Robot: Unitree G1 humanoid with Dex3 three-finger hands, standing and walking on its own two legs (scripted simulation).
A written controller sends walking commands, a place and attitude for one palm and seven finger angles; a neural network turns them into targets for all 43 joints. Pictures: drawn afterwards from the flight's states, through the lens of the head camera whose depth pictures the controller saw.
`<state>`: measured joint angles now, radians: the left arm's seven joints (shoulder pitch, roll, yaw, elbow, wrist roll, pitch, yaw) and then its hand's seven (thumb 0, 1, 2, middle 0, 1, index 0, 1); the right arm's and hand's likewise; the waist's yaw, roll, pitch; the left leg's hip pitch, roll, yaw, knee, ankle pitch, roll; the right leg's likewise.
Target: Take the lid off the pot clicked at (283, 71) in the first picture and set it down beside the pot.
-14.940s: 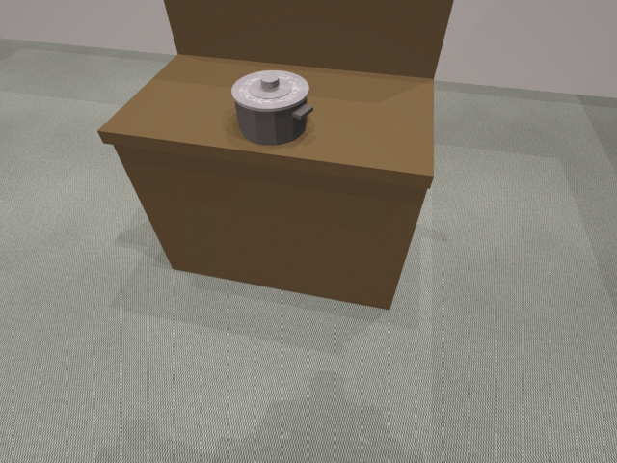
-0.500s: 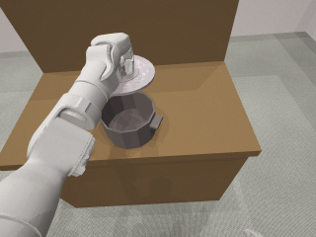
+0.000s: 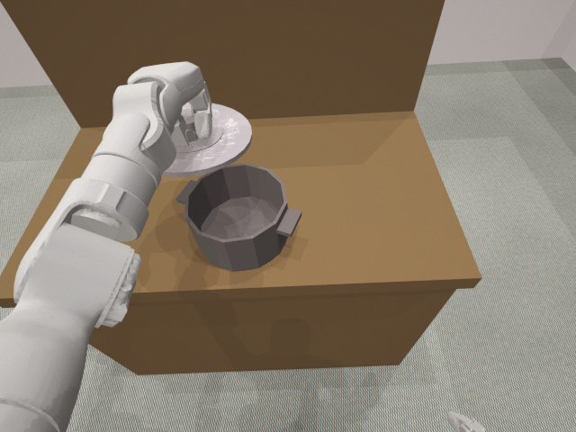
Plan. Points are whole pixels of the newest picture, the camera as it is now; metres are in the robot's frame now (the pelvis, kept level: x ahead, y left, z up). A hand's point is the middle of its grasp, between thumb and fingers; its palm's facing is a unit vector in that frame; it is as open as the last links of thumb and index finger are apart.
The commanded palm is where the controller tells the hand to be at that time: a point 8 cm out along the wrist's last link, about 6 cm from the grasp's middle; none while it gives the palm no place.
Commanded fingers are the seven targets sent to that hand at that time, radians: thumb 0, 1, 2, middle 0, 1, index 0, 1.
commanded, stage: move the lid sideways beside the pot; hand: left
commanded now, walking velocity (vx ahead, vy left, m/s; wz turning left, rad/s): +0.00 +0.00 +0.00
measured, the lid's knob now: (185, 121) +0.52 +0.14 +0.16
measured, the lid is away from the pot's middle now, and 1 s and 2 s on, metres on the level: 0.06 0.16 0.23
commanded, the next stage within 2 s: lower the lid onto the table in 1.64 s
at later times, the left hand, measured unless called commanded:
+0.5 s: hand (139, 128) +0.48 +0.19 +0.18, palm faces -0.29 -0.05 -0.96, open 3.8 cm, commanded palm +0.47 +0.19 +0.26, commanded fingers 0.00 0.63 1.03 -0.77 -1.05 -1.20 -1.16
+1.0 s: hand (101, 132) +0.48 +0.24 +0.18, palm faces -0.31 -0.06 -0.95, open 3.8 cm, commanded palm +0.47 +0.25 +0.26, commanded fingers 0.00 0.63 1.03 -0.77 -1.05 -1.20 -1.16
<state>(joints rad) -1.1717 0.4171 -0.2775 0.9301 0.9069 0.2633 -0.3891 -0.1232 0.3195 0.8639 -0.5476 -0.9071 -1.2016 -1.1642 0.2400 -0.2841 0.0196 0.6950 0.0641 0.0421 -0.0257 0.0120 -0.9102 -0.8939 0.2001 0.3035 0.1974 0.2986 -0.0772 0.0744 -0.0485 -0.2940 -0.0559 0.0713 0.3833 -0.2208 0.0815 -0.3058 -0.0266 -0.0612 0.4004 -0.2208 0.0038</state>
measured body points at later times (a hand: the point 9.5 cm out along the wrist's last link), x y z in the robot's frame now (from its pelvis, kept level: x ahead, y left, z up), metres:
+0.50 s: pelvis -0.01 +0.01 +0.00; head +0.04 -0.01 +0.45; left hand +0.49 +0.19 +0.24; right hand +0.09 -0.25 -0.13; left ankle -0.02 +0.07 -0.74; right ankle -0.02 -0.12 -0.74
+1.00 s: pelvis -0.01 +0.01 +0.00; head +0.05 +0.00 +0.45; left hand +0.49 +0.24 +0.23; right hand +0.07 -0.26 -0.13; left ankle -0.02 +0.07 -0.74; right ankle -0.02 -0.12 -0.74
